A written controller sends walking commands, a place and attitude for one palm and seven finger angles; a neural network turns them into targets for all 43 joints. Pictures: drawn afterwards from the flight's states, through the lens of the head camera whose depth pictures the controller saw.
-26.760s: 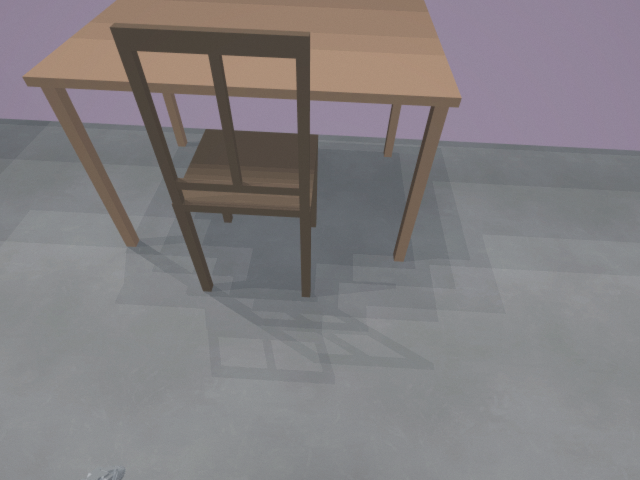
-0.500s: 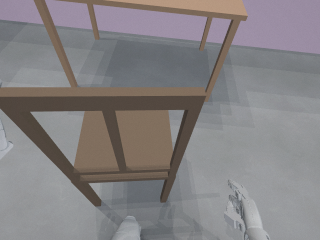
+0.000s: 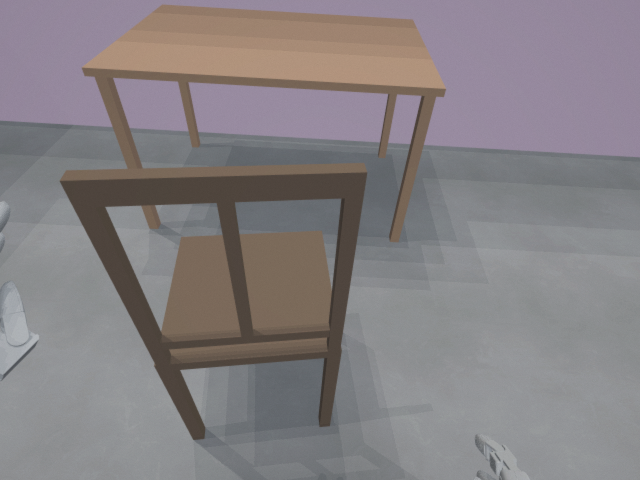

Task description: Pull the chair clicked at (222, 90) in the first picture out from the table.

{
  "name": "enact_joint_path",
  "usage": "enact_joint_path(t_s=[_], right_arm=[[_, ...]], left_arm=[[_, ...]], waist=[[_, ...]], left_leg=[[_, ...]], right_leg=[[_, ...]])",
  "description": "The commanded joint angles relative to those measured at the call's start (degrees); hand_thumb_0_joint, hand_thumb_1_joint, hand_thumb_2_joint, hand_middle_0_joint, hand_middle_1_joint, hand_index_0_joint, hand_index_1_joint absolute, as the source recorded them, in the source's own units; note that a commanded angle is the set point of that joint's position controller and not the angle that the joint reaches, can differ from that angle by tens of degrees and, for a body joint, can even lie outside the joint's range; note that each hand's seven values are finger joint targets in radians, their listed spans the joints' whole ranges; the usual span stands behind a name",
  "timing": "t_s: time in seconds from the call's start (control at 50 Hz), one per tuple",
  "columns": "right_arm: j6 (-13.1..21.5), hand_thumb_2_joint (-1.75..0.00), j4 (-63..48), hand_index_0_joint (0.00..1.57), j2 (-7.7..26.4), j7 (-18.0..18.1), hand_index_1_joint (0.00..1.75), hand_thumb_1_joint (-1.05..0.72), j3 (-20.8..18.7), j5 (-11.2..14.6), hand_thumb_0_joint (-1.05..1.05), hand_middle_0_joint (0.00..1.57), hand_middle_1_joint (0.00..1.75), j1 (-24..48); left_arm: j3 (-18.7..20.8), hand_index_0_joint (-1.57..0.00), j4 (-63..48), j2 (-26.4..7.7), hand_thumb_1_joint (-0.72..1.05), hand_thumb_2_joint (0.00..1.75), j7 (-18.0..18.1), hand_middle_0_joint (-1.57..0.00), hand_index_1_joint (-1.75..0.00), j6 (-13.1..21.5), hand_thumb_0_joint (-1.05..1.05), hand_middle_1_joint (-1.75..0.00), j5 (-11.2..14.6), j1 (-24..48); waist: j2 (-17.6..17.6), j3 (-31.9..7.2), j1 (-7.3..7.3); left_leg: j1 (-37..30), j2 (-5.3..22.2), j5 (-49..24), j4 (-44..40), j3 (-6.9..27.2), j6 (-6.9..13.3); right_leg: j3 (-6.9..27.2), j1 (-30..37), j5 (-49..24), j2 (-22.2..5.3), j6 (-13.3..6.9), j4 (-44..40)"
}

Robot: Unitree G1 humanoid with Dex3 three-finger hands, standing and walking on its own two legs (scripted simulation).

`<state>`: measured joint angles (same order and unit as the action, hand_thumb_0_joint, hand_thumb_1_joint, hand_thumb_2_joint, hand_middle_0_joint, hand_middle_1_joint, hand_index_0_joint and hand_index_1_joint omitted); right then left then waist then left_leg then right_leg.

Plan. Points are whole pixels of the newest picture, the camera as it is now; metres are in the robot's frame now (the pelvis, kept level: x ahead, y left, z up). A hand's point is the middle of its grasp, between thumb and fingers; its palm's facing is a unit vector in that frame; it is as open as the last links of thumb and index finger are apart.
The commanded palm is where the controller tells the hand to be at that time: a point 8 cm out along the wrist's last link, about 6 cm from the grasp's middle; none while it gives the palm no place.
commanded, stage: stop stepping back and stand still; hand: left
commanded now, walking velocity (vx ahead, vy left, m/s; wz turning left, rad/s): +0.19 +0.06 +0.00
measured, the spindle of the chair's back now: (238, 277) +0.46 +0.17 -0.05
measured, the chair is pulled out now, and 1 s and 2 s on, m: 0.67 0.67 0.67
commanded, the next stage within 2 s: let the arm hang, fingers relaxed in 1.08 s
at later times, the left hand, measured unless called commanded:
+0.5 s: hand (4, 418) +0.13 +0.26 +0.17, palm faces +0.47 -0.76 -0.44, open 7.4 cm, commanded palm +0.08 +0.29 +0.18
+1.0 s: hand out of the picture +0.14 +0.28 +0.16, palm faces +0.41 -0.79 -0.46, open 7.4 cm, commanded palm +0.09 +0.31 +0.18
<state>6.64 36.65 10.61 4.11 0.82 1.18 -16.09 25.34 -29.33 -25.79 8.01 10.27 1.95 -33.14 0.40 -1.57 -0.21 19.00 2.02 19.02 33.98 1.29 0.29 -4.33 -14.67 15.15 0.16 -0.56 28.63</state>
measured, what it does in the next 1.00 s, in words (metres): steps on the spot: right foot, then left foot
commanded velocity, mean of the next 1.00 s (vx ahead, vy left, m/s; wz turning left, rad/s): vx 0.07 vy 0.02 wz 0.00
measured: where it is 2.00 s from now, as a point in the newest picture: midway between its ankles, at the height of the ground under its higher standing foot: outside the picture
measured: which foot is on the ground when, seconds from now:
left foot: down 0.00-0.40, up 0.42-0.58, down 0.60-1.00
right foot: down 0.00-0.18, up 0.20-0.36, down 0.38-1.00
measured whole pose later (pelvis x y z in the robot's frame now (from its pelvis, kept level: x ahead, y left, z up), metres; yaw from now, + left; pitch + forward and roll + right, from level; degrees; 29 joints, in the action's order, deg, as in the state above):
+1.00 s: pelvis -0.05 +0.01 +0.01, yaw +0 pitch -1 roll -1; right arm 7.1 36.1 11.2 4.4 0.7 1.0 -12.8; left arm 22.0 -25.6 -22.5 8.3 9.3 2.8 -32.9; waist 0.7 -0.3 0.2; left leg 12.3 0.5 11.6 24.5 -1.6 0.9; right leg -3.9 -8.3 12.8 -0.5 0.0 21.8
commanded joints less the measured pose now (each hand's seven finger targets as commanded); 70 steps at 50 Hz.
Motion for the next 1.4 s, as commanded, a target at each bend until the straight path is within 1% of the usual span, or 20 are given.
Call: enact_joint_path(t_s=[0.0,0.04,0.1,0.14,0.16,0.18,0.2,0.24,0.32,0.4,0.42,0.48,0.58,0.62,0.7,1.14,1.16,1.2,1.3,1.38], right_arm=[[1.63,-0.9,-7.57,0.2,8.47,1.06,0.3,-0.9,-3.18,-0.64,0.0,0.2,0.3,6.1],[1.36,-0.9,-6.53,0.2,8.64,0.78,0.3,-0.9,-2.49,-0.82,0.0,0.2,0.3,6.33],[1.59,-0.9,-7.39,0.2,8.88,1.64,0.3,-0.9,-2.02,-0.85,0.0,0.2,0.3,6.84],[2.11,-0.9,-9.05,0.2,10.01,1.72,0.3,-0.9,-2.83,-0.85,0.0,0.2,0.3,5.96],[2.69,-0.9,-9.45,0.2,8.64,1.64,0.3,-0.9,-2.81,-0.74,0.0,0.2,0.3,6.84],[3.17,-0.9,-10.41,0.2,7.27,1.42,0.3,-0.9,-3.06,-1.18,0.0,0.2,0.3,7.88],[3.47,-0.9,-10.3,0.2,6.41,0.71,0.3,-0.9,-3.32,-0.94,0.0,0.2,0.3,8.38],[3.86,-0.9,-9.46,0.2,7.2,0.01,0.3,-0.9,-3.34,-0.22,0.0,0.2,0.3,7.78],[3.47,-0.9,-8.12,0.2,7.76,0.59,0.3,-0.9,-2.7,-0.87,0.0,0.2,0.3,5.97],[2.82,-0.9,-6.58,0.2,8.81,0.01,0.3,-0.9,-4.54,0.25,0.0,0.2,0.3,4.32],[2.72,-0.9,-6.2,0.2,8.91,-0.4,0.3,-0.9,-4.06,0.22,0.0,0.2,0.3,4.85],[3.07,-0.9,-5.99,0.2,6.68,-0.06,0.3,-0.9,-2.27,-0.39,0.0,0.2,0.3,8.63],[3.9,-0.9,-8.36,0.2,9.07,0.38,0.3,-0.9,-4.22,0.2,0.0,0.2,0.3,8.76],[3.31,-0.9,-8.43,0.2,8.09,0.24,0.3,-0.9,-3.72,0.08,0.0,0.2,0.3,8.42],[3.04,-0.9,-9.04,0.2,8.03,0.18,0.3,-0.9,-3.78,0.2,0.0,0.2,0.3,8.09],[3.02,-0.9,-9.66,0.2,7.56,1.34,0.3,-0.9,-2.87,-0.23,0.0,0.2,0.3,8.28],[5.42,-0.9,2.48,0.2,14.12,-4.43,0.3,-0.9,-4.71,-0.37,0.0,0.2,0.3,8.71],[-0.57,-0.9,3.9,0.2,8.99,-4.3,0.3,-0.9,-3.54,-1.53,0.0,0.2,0.3,3.68],[-4.86,-0.9,4.67,0.2,8.65,-3.83,0.3,-0.9,-2.3,-2.48,0.0,0.2,0.3,2.51],[-5.58,-0.9,9.77,0.2,7.98,-3.54,0.3,-0.9,-1.29,-2.52,0.0,0.2,0.3,1.9]], left_arm=[[2.71,-0.2,-5.01,-6.77,0.9,0.9,1.44,-0.2,-0.3,0.97,0.0,-0.3,-0.03,8.91],[1.33,-0.2,-6.7,-6.58,0.9,0.9,1.73,-0.2,-0.3,1.0,0.0,-0.3,-0.16,13.07],[1.93,-0.2,-7.97,-7.26,0.9,0.9,2.35,-0.2,-0.3,1.03,0.0,-0.3,-0.76,14.08],[3.34,-0.2,-13.04,-8.37,0.9,0.9,2.37,-0.2,-0.3,1.52,0.0,-0.3,-1.63,11.71],[5.53,-0.2,-15.33,-10.25,0.9,0.9,2.52,-0.2,-0.3,1.73,0.0,-0.3,-1.56,11.66],[6.71,-0.2,-14.67,-11.29,0.9,0.9,2.08,-0.2,-0.3,1.72,0.0,-0.3,-2.22,11.07],[6.48,-0.2,-13.15,-10.59,0.9,0.9,1.81,-0.2,-0.3,1.91,0.0,-0.3,-2.29,9.0],[5.88,-0.2,-10.0,-9.22,0.9,0.9,1.67,-0.2,-0.3,2.77,0.0,-0.3,-1.62,5.44],[5.13,-0.2,-5.39,-8.33,0.9,0.9,0.78,-0.2,-0.3,2.98,0.0,-0.3,-0.42,2.18],[2.74,-0.2,-2.95,-6.94,0.9,0.9,0.47,-0.2,-0.3,2.34,0.0,-0.3,0.37,9.3],[2.39,-0.2,-2.89,-6.84,0.9,0.9,0.75,-0.2,-0.3,2.08,0.0,-0.3,0.54,10.69],[2.88,-0.2,-3.83,-7.94,0.9,0.9,1.32,-0.2,-0.3,3.06,0.0,-0.3,-0.19,12.73],[4.28,-0.2,-11.69,-9.01,0.9,0.9,1.5,-0.2,-0.3,4.07,0.0,-0.3,0.21,6.77],[6.74,-0.2,-9.48,-10.11,0.9,0.9,1.24,-0.2,-0.3,3.7,0.0,-0.3,0.2,1.6],[6.6,-0.2,-8.6,-8.75,0.9,0.9,1.24,-0.2,-0.3,3.81,0.0,-0.3,0.78,0.5],[3.69,-0.2,-8.68,-7.1,0.9,0.9,2.2,-0.2,-0.3,1.81,0.0,-0.3,1.01,3.82],[-20.12,-0.2,34.77,5.24,0.9,0.9,-5.37,-0.2,-0.3,-4.96,0.0,-0.3,-4.25,7.05],[-20.33,-0.2,38.74,10.96,0.9,0.9,-7.14,-0.2,-0.3,-10.97,0.0,-0.3,-3.47,7.78],[-21.56,-0.2,54.94,7.69,0.9,0.9,-6.93,-0.2,-0.3,-11.13,0.0,-0.3,-3.86,14.3],[-23.44,-0.2,68.0,6.88,0.9,0.9,-6.7,-0.2,-0.3,-11.34,0.0,-0.3,-3.07,15.13]], waist=[[-9.16,2.61,-1.56],[-10.79,0.36,-2.39],[-4.99,3.5,-2.09],[11.95,2.04,-1.31],[23.37,0.74,-1.13],[22.73,3.28,-0.68],[16.66,4.64,0.09],[10.23,3.53,0.87],[10.0,1.87,-0.25],[-15.39,0.74,-1.12],[-13.08,1.36,-1.85],[-5.95,2.76,-1.68],[1.84,-1.99,0.71],[8.27,-2.12,0.04],[3.8,-2.61,-0.45],[4.37,-1.78,-0.5],[3.2,5.62,-2.46],[3.86,-1.88,-0.8],[-12.23,-2.38,-0.26],[2.52,1.05,0.01]], left_leg=[[-2.43,-3.75,8.77,10.84,-1.4,0.77],[-6.47,-2.95,7.59,13.69,-1.25,1.3],[-5.42,-0.94,13.61,-0.86,1.89,2.63],[-1.83,6.41,20.17,-18.85,14.82,5.62],[6.93,12.9,36.24,-29.99,26.55,7.08],[15.76,13.94,37.37,-33.31,27.69,8.44],[17.59,12.43,29.63,-30.23,23.12,9.2],[14.81,9.05,18.86,-23.53,12.61,7.5],[10.74,4.0,15.4,-14.23,5.86,3.1],[5.56,-3.13,2.84,19.4,0.03,0.52],[5.02,-2.38,1.46,21.04,0.93,0.6],[-0.71,-0.82,-0.48,-0.58,-1.99,1.93],[-8.7,4.03,-19.18,-12.14,2.41,3.0],[-6.81,4.52,-17.25,-12.61,4.22,3.08],[-4.61,4.46,-16.22,-12.01,4.11,2.24],[-4.36,4.27,-8.47,-16.97,4.41,1.01],[-1.43,4.45,-23.72,-8.73,5.88,1.88],[-2.0,6.42,-20.19,-10.85,6.16,3.19],[-3.04,1.58,-17.16,-6.37,5.69,2.97],[-4.0,2.04,-17.07,-10.0,5.71,2.51]], right_leg=[[17.08,-14.9,26.52,-11.84,-6.29,-18.77],[15.36,-17.55,25.51,-14.99,-7.39,-18.18],[10.01,-18.18,28.41,-9.83,-3.96,-11.54],[3.42,-12.86,18.25,-1.23,-0.66,8.6],[0.54,-7.02,14.77,1.85,1.27,25.48],[2.76,-3.96,10.64,1.75,1.34,36.87],[3.45,-3.01,8.82,0.46,0.82,37.32],[0.63,0.33,10.91,-0.96,0.29,20.48],[-1.41,10.3,6.76,-0.77,-1.47,-9.24],[27.06,-3.48,16.71,-18.82,-10.78,-21.18],[26.04,-4.54,12.3,-19.93,-11.69,-20.5],[12.56,-0.33,-1.25,-15.12,-6.58,-13.69],[8.94,6.1,-11.52,-7.47,-0.71,-6.92],[6.89,6.28,-10.09,-6.23,-0.59,-6.37],[6.51,8.65,-12.97,-5.43,-0.65,-7.04],[6.02,10.44,-9.28,-5.05,-0.24,-10.79],[0.73,-1.81,-13.79,-5.37,-0.48,0.12],[1.73,-0.79,-2.53,-4.66,-0.2,0.37],[5.9,3.92,-9.3,-8.14,-3.26,-3.67],[5.42,3.57,-6.19,-6.83,-2.83,-4.08]])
